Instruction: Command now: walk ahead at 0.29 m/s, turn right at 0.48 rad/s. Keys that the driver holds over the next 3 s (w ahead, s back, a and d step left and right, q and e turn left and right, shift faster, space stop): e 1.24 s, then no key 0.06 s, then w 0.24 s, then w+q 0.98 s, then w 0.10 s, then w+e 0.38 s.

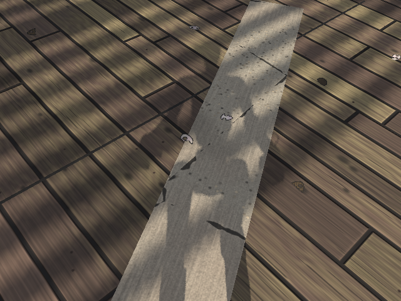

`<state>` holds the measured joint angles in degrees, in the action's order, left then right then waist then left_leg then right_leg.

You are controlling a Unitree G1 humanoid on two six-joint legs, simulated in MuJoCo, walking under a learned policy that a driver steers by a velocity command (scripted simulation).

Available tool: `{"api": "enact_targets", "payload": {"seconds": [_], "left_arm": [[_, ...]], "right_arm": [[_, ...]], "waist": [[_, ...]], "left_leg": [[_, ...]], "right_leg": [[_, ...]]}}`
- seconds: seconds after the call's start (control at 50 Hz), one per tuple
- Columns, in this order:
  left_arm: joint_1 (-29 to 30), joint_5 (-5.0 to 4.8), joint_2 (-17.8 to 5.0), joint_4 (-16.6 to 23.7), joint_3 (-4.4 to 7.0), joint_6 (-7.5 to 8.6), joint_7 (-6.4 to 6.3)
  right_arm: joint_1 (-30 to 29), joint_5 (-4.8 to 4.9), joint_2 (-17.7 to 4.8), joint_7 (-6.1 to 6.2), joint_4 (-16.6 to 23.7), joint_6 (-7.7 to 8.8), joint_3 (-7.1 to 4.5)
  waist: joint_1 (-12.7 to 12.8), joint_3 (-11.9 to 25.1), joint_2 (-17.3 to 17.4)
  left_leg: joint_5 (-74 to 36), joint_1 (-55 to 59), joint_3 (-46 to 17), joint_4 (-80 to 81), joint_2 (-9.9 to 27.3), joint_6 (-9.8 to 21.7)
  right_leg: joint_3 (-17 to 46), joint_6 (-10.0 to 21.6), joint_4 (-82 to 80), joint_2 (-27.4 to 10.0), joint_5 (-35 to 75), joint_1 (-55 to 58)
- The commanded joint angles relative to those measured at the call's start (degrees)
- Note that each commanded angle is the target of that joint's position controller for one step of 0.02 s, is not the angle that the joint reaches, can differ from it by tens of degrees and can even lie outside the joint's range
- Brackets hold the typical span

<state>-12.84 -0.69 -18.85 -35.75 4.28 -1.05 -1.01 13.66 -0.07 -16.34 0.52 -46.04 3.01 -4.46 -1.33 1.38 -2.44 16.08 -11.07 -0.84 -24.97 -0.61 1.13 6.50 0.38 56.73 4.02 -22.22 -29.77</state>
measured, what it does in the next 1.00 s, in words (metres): walks ahead, turning right: right foot, then left foot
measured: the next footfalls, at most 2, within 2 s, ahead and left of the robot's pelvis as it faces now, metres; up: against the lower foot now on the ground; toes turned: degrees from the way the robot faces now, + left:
right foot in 0.30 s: +0.20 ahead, -0.17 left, +0.00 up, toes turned -9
left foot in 0.72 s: +0.27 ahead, +0.04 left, +0.00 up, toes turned -29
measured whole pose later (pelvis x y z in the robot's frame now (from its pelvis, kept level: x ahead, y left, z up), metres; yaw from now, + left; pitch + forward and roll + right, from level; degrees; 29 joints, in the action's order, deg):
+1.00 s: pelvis +0.16 -0.04 +0.00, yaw -34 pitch +1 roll -1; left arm -11.5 -1.3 -19.0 -35.0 5.2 -4.0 -0.6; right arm 8.7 -0.8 -15.4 2.0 -39.4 -1.2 -3.0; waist -0.8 -3.7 -1.5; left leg 13.0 -13.7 4.1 -25.5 3.1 0.3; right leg 2.2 -6.0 55.3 -0.5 -23.2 -27.6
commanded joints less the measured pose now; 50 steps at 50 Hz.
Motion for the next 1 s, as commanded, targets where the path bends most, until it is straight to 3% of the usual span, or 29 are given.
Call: {"api": "enact_targets", "payload": {"seconds": [0.02,0.06,0.1,0.16,0.24,0.26,0.28,0.3,0.32,0.34,0.36,0.38,0.4,0.42,0.46,0.52,0.64,0.7,0.72,0.74,0.76,0.78,0.82,0.86,0.92,1.0], "left_arm": [[4.0,0.01,-4.7,4.7,1.63,2.08,0.63],[5.6,-0.21,-3.2,5.6,1.12,2.34,0.94],[7.1,0.0,-1.9,6.8,0.58,2.21,1.38],[9.3,-0.18,-0.6,8.3,-0.07,1.85,2.56],[7.1,-0.37,-3.7,8.8,1.48,1.0,3.62],[3.3,-0.11,-4.8,7.9,2.29,0.9,3.52],[-2.7,0.02,-7.2,6.0,3.64,0.81,2.87],[-8.4,-0.05,-11.5,5.7,4.85,0.46,1.58],[-6.0,1.28,-17.2,7.7,4.79,0.89,1.08],[-7.7,0.52,-12.3,8.6,3.17,1.13,1.37],[-4.7,1.12,-11.3,7.4,3.2,1.5,1.78],[-1.8,0.08,-9.4,7.0,2.93,1.65,1.75],[2.2,-0.4,-7.9,7.5,2.35,1.14,1.35],[4.0,0.35,-7.4,8.1,1.88,0.98,1.23],[5.4,1.2,-8.3,8.1,2.3,0.83,0.68],[4.8,0.73,-8.6,7.1,2.6,0.57,-0.35],[4.3,0.29,-8.8,6.6,2.8,-0.65,-0.42],[5.3,-0.61,-7.9,6.6,2.48,-1.25,-0.55],[3.3,-0.53,-5.7,6.4,1.82,-1.27,-0.57],[0.7,-0.43,-3.2,7.1,1.25,-1.01,-0.51],[0.9,0.31,-8.0,7.0,2.63,-0.29,-0.55],[0.0,-0.04,-10.7,5.9,3.71,-0.32,-0.43],[-1.5,-0.34,-9.0,3.5,3.8,-1.52,-0.8],[-0.5,-0.65,-6.1,3.8,2.97,-2.14,-0.54],[4.1,-0.89,-4.0,5.9,1.99,-1.95,-0.16],[5.4,-0.43,-2.9,7.0,1.15,-1.92,0.89]], "right_arm": [[-1.1,-0.12,-6.8,0.88,3.3,1.35,-1.02],[-0.4,-0.61,-7.2,1.03,3.2,1.3,-1.06],[-0.5,-0.33,-8.7,1.2,3.0,0.6,-1.38],[0.5,0.59,-11.2,1.25,2.5,-0.58,-2.01],[0.1,2.11,-13.0,1.02,2.6,-1.21,-2.66],[-0.8,2.6,-12.6,1.01,2.9,-1.16,-2.58],[0.5,2.41,-10.7,0.86,2.7,-0.85,-2.01],[2.8,0.12,-8.2,0.52,3.7,-0.39,-1.0],[5.3,-2.35,-2.8,0.1,6.8,0.23,1.16],[4.0,-1.84,-8.6,-0.53,4.3,0.29,-0.16],[1.7,0.58,-9.6,-0.47,6.7,0.05,-0.19],[-0.7,0.68,-9.6,0.31,6.3,-0.42,-0.33],[-2.4,0.13,-10.0,1.09,6.7,-1.31,-0.48],[-2.3,-0.14,-9.7,1.26,6.2,-2.16,-0.46],[-0.8,-0.78,-8.1,1.18,6.0,-2.44,-0.09],[-2.2,-0.76,-6.3,1.19,6.5,-2.31,0.64],[-6.0,0.02,-6.9,0.29,8.6,-1.89,0.36],[-3.0,-0.04,-7.1,-0.23,8.2,-1.06,-0.37],[-1.7,-0.82,-10.2,0.05,8.4,-1.09,-1.27],[-3.9,-2.09,-15.3,0.42,9.0,-1.85,-2.28],[-3.3,-3.0,-13.0,0.34,9.3,-1.85,-2.05],[-5.7,-2.44,-10.0,0.66,10.4,-1.8,-1.11],[-9.2,-0.92,-7.2,1.21,11.1,-2.04,-0.43],[-8.4,-0.69,-6.9,1.66,11.0,-2.49,-0.2],[-5.0,-1.07,-8.2,2.06,10.1,-3.35,-0.89],[-5.6,-0.41,-11.1,1.47,9.9,-3.93,-2.2]], "waist": [[-1.0,-5.9,9.6],[-1.6,-5.8,9.1],[-2.0,-4.5,9.9],[-2.9,-3.5,10.7],[-0.8,-1.1,11.0],[1.6,1.1,9.8],[4.3,4.7,6.9],[6.2,9.7,-1.7],[1.7,16.0,-15.5],[5.4,20.1,-6.5],[4.5,17.8,-7.6],[3.3,11.7,-2.3],[2.1,7.0,-2.3],[0.7,5.3,-2.8],[-0.7,4.9,-3.6],[-0.1,6.1,-4.4],[1.5,5.0,-6.5],[-0.8,4.8,-6.2],[-0.2,5.8,-1.4],[3.2,3.5,14.9],[1.5,3.4,18.0],[2.3,2.5,13.4],[3.0,0.6,10.0],[2.0,-0.3,10.1],[-0.8,1.1,12.1],[-1.4,2.8,13.3]], "left_leg": [[6.2,8.2,-15.5,15.9,14.8,8.2],[-9.3,8.0,-8.5,15.0,13.9,8.6],[-21.6,7.7,-3.0,13.1,13.2,8.6],[-27.4,5.7,1.8,10.6,13.4,7.9],[-34.6,7.6,2.9,3.2,15.6,6.1],[-39.1,7.6,4.5,-3.0,14.6,4.9],[-38.7,4.5,7.3,-12.8,11.9,2.6],[-19.1,-8.5,8.7,-28.7,8.7,-1.3],[24.8,-26.6,4.7,-47.4,-1.8,-4.8],[27.0,-23.9,-4.9,-54.1,0.9,-5.4],[19.2,-29.2,-4.7,-54.3,0.7,-4.8],[14.3,-29.6,-4.5,-49.0,3.7,-4.2],[10.6,-27.7,-4.2,-43.7,4.5,-4.3],[8.6,-22.7,-3.6,-41.6,4.1,-4.3],[6.1,-18.3,-2.5,-35.8,2.1,-4.8],[3.9,-16.2,-3.3,-27.5,0.8,-5.6],[2.6,-12.0,-4.7,-15.9,-1.3,-4.7],[-5.3,-3.4,-3.7,-0.3,-0.8,-2.5],[-8.1,2.9,-9.3,3.7,7.0,0.3],[-16.5,6.0,-22.8,6.9,18.8,7.8],[-19.0,2.9,-30.1,8.3,24.7,14.7],[-18.6,1.9,-25.6,7.4,23.0,14.4],[-16.8,2.1,-15.4,5.9,16.4,9.9],[-21.9,2.5,-9.6,6.0,14.4,10.0],[-24.9,8.5,-6.7,5.8,15.2,11.3],[-27.3,7.5,-3.3,5.3,17.3,11.6]], "right_leg": [[1.3,-1.8,6.3,-4.4,6.6,-17.4],[-0.9,-3.2,2.8,-5.0,9.5,-16.0],[-3.8,-4.5,-3.1,-6.1,11.5,-12.3],[-7.3,-3.9,-12.7,-6.6,13.4,-4.9],[-9.4,0.0,-21.1,-4.5,11.2,2.9],[-10.3,1.7,-25.8,-2.8,13.7,8.5],[-10.5,3.7,-30.0,-0.8,19.4,18.7],[1.5,7.8,-30.1,-9.4,37.3,33.9],[30.5,21.6,-32.0,-27.1,49.7,44.4],[26.1,23.1,-28.9,-25.6,62.6,41.6],[24.4,22.6,-32.7,-24.8,43.5,37.9],[20.8,17.7,-35.0,-19.5,28.6,31.7],[17.3,14.6,-36.7,-16.9,23.2,24.2],[14.9,13.6,-37.8,-14.7,24.2,17.6],[12.6,13.6,-38.3,-12.7,26.4,13.0],[13.1,13.4,-37.2,-11.8,25.2,12.8],[20.3,11.8,-35.7,-11.2,16.7,13.2],[21.5,8.7,-31.2,-8.5,17.3,12.9],[18.4,5.5,-25.4,-5.4,8.4,8.6],[6.1,1.5,-13.7,3.9,-8.4,-2.4],[2.8,-1.3,-0.1,2.8,-14.6,-5.2],[3.2,-2.5,6.9,0.4,-10.9,-5.4],[1.5,-4.5,12.4,-0.7,-4.6,-6.6],[-1.1,-5.9,13.1,-1.3,-1.6,-6.8],[-3.7,-7.1,4.8,-3.4,-0.5,-7.3],[-6.9,-6.1,-7.2,-5.4,-1.2,1.4]]}}
Over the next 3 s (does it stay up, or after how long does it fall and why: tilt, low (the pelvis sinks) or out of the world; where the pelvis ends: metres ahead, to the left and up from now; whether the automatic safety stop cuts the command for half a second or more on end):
stays up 0.82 -0.42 0.00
